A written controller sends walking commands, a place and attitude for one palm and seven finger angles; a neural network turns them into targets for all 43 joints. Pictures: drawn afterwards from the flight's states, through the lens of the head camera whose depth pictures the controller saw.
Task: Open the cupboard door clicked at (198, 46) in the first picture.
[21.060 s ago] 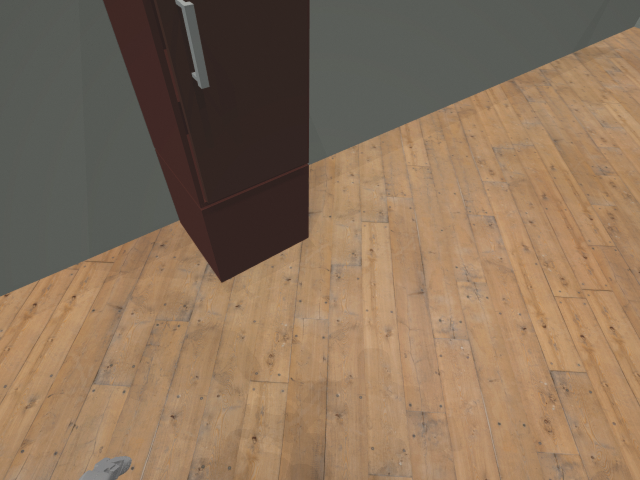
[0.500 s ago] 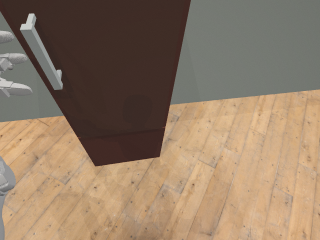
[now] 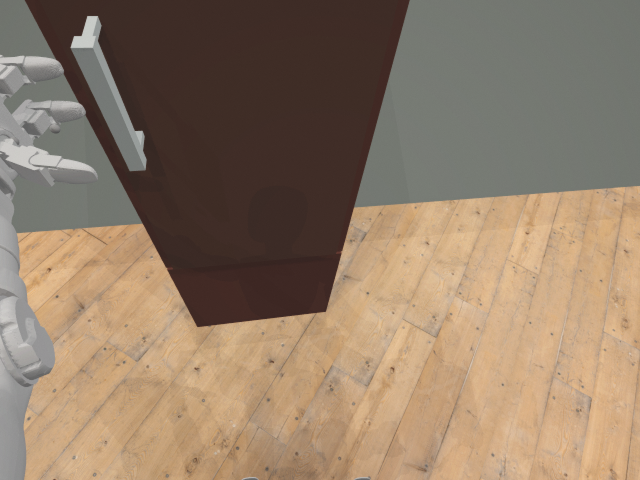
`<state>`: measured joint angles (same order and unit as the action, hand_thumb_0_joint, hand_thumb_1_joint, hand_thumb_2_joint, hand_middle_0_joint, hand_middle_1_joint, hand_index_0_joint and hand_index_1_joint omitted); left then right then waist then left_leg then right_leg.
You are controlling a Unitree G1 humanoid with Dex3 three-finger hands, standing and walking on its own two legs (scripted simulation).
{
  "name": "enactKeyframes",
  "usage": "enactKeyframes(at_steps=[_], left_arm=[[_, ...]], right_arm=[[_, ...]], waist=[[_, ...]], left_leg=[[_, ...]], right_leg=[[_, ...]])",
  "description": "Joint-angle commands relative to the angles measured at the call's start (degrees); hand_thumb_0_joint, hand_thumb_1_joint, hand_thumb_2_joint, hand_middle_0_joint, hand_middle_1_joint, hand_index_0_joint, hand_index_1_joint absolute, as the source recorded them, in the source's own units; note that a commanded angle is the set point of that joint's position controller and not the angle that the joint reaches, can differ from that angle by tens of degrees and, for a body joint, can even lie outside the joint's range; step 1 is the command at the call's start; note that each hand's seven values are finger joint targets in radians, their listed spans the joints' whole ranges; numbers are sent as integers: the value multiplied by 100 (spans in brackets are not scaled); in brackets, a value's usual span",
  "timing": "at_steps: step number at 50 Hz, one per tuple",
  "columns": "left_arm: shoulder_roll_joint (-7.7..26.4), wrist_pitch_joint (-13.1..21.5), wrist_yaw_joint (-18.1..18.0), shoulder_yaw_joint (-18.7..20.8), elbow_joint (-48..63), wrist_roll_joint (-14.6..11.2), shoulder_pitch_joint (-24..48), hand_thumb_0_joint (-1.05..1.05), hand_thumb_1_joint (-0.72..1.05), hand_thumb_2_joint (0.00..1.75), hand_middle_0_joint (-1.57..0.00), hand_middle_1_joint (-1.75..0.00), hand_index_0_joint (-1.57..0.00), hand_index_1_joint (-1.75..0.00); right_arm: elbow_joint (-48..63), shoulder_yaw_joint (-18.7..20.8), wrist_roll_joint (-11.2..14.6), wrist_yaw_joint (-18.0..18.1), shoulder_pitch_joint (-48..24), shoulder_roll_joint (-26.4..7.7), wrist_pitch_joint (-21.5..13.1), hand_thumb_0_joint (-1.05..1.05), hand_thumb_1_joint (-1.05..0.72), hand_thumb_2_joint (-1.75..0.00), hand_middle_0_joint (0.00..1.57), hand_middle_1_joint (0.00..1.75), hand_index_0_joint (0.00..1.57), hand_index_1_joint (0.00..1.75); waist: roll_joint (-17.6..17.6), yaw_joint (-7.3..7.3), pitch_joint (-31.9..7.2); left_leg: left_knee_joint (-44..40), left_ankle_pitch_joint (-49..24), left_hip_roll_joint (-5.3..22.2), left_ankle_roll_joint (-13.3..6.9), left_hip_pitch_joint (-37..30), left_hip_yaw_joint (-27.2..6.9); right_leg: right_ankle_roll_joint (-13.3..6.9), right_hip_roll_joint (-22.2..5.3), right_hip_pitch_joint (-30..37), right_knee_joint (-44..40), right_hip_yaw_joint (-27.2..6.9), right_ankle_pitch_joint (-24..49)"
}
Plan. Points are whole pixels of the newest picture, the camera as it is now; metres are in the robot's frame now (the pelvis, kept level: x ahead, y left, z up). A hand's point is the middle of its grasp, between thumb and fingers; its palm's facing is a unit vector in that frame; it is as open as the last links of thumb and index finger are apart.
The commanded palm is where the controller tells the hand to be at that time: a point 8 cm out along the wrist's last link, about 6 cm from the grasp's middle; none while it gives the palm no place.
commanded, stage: move the hooked fingers beside the handle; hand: left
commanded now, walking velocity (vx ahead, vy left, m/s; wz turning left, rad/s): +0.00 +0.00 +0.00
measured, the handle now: (117, 101) +0.53 +0.22 +0.14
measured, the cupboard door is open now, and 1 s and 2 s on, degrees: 0 0 0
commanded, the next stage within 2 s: slide the fingers in behind the handle in 0.28 s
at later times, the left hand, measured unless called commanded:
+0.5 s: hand (42, 132) +0.47 +0.29 +0.15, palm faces +0.09 -1.00 +0.00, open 14.0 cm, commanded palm +0.46 +0.33 +0.14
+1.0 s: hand (75, 130) +0.48 +0.26 +0.14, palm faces +0.11 -0.99 +0.03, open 14.2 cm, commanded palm +0.46 +0.29 +0.14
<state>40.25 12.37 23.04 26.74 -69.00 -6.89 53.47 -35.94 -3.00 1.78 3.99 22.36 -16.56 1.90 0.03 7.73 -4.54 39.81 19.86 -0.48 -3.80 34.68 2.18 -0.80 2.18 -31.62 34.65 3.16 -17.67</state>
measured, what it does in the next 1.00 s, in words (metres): stands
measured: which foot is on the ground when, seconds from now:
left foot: down 0.00-1.00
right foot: down 0.00-1.00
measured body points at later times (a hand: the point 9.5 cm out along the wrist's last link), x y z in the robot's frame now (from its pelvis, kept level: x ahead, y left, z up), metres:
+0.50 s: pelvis +0.00 -0.01 +0.00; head +0.08 +0.02 +0.44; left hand +0.46 +0.34 +0.15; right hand +0.00 -0.29 -0.10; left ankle -0.01 +0.07 -0.72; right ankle -0.02 -0.12 -0.72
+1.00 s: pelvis +0.00 -0.01 +0.00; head +0.08 +0.01 +0.44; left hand +0.47 +0.31 +0.14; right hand +0.02 -0.28 -0.11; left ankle -0.01 +0.07 -0.72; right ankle -0.02 -0.12 -0.72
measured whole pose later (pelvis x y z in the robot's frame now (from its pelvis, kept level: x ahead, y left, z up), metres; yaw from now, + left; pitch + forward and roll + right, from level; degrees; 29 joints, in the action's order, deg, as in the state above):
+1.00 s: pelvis +0.00 -0.01 +0.00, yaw +0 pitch +14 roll -3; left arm 36.5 11.9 19.5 24.4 -66.7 -9.2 51.8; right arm -37.5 -2.8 1.9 3.1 24.0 -15.9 2.0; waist 0.7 6.8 -4.9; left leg 40.4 20.6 0.0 -3.2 33.8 1.5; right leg -1.5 2.8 -30.6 35.0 3.7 -18.4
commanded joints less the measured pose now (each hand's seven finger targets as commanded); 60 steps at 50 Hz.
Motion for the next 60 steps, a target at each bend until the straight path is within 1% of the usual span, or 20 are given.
enactKeyframes(at_steps=[1,4,7,14,19,22,27,28,32,33,37,40,41,43,44,47,53,54,57,60], left_arm=[[2066,534,-148,364,1440,-54,2705,0,-50,30,-30,-120,-30,-120],[1800,396,-91,209,1111,-86,2378,0,-50,30,-30,-120,-30,-120],[1921,214,-20,259,792,-99,2243,0,-50,30,-30,-120,-30,-120],[2376,517,40,658,1401,-175,2307,0,-50,30,-30,-120,-30,-120],[1947,392,225,281,1126,-201,2138,0,-50,30,-30,-120,-30,-120],[1823,182,271,125,913,-249,2220,0,-50,30,-30,-120,-30,-120],[1688,302,105,-7,1358,-266,2864,0,-50,30,-30,-120,-30,-120],[1830,357,57,123,1345,-255,2840,0,-50,30,-30,-120,-30,-120],[1529,433,-57,32,1364,-300,2849,0,-50,30,-30,-120,-30,-120],[1688,393,-83,138,1257,-268,2731,0,-50,30,-30,-120,-30,-120],[1786,216,-196,115,1071,-116,2696,0,-50,30,-30,-120,-30,-120],[1338,263,-211,-179,1447,-104,2669,0,-50,30,-30,-120,-30,-120],[1390,307,-214,-91,1551,-138,2613,0,-50,30,-30,-120,-30,-120],[1086,378,-174,-205,1725,-313,2600,0,-50,30,-30,-120,-30,-120],[932,357,-156,-260,1596,-366,2553,0,-50,30,-30,-120,-30,-120],[1097,356,-226,-113,1616,-407,2722,0,-50,30,-30,-120,-30,-120],[675,405,-467,-467,1856,-180,2753,0,-50,30,-30,-120,-30,-120],[452,399,-472,-612,1826,-209,2774,0,-50,30,-30,-120,-30,-120],[468,368,-497,-494,1718,-331,2752,0,-50,30,-30,-120,-30,-120],[482,255,-591,-439,1410,-310,2900,0,-50,30,-30,-120,-30,-120]], right_arm=[[278,414,-41,22,918,-1136,-65,0,-90,-90,20,30,20,30],[311,408,-16,11,913,-1122,-23,0,-90,-90,20,30,20,30],[356,385,9,52,932,-1166,25,0,-90,-90,20,30,20,30],[398,425,0,47,986,-1157,46,0,-90,-90,20,30,20,30],[353,415,41,51,913,-1133,67,0,-90,-90,20,30,20,30],[363,397,64,100,903,-1156,43,0,-90,-90,20,30,20,30],[292,394,22,127,920,-1145,-65,0,-90,-90,20,30,20,30],[277,401,11,121,941,-1161,-70,0,-90,-90,20,30,20,30],[223,401,-10,79,940,-1124,-127,0,-90,-90,20,30,20,30],[227,401,-2,65,934,-1141,-119,0,-90,-90,20,30,20,30],[322,358,14,47,892,-1125,-95,0,-90,-90,20,30,20,30],[340,394,1,7,882,-1062,-112,0,-90,-90,20,30,20,30],[320,415,-7,1,912,-1066,-102,0,-90,-90,20,30,20,30],[302,431,0,-14,915,-1058,-91,0,-90,-90,20,30,20,30],[276,430,5,-22,874,-1040,-95,0,-90,-90,20,30,20,30],[238,423,8,-3,848,-1079,-117,0,-90,-90,20,30,20,30],[168,429,-20,-53,810,-989,-170,0,-90,-90,20,30,20,30],[132,435,-19,-65,815,-978,-180,0,-90,-90,20,30,20,30],[136,436,-8,-47,810,-1009,-205,0,-90,-90,20,30,20,30],[104,408,-14,-34,776,-1006,-242,0,-90,-90,20,30,20,30]], waist=[[1213,-70,-2512],[1019,-60,-2273],[766,-56,-1920],[815,-114,-2497],[1133,-33,-2014],[789,64,-1661],[967,181,-1960],[926,132,-2154],[976,127,-2390],[887,82,-2433],[807,33,-2108],[1153,45,-2378],[1097,21,-2466],[941,75,-2562],[913,87,-2363],[670,91,-2153],[1246,88,-2249],[1095,139,-2214],[737,135,-2143],[671,144,-1949]], left_leg=[[-194,-3332,342,416,-2645,-800],[-208,-3281,338,374,-2459,-733],[-280,-2810,285,267,-1984,-650],[-210,-3005,266,213,-2144,-542],[-237,-2745,260,220,-2133,-551],[-309,-2231,233,130,-1799,-529],[-262,-2216,258,168,-2123,-642],[-254,-2243,269,195,-2159,-674],[-160,-2600,261,213,-2348,-666],[-156,-2568,266,206,-2282,-660],[-199,-2406,203,149,-1786,-565],[-138,-2841,251,213,-2292,-603],[-115,-2992,279,233,-2377,-627],[-89,-3281,321,248,-2611,-674],[-106,-3123,312,237,-2512,-651],[-175,-2671,263,160,-2208,-613],[-133,-3034,289,268,-2597,-713],[-141,-3038,300,283,-2642,-756],[-172,-2736,270,216,-2424,-713],[-242,-2296,241,208,-2186,-707]], right_leg=[[-55,81,88,-90,-120,1632],[-42,85,116,-132,-112,1692],[-62,63,283,-159,-129,1722],[-31,90,671,-115,-225,2162],[-46,93,264,-200,-186,1798],[-46,61,268,-275,-189,1640],[-51,52,69,-257,-182,1457],[-45,59,124,-215,-184,1455],[-46,63,168,-145,-179,1688],[-31,60,211,-142,-196,1715],[-31,26,447,-118,-214,1862],[-30,60,256,-118,-182,1931],[-36,73,287,-110,-174,1977],[-28,106,237,-114,-154,2052],[-29,110,197,-146,-146,1983],[-44,80,363,-161,-167,1935],[-57,73,13,-122,-126,1753],[-54,85,-26,-131,-100,1726],[-65,75,162,-147,-112,1745],[-56,52,116,-161,-114,1548]])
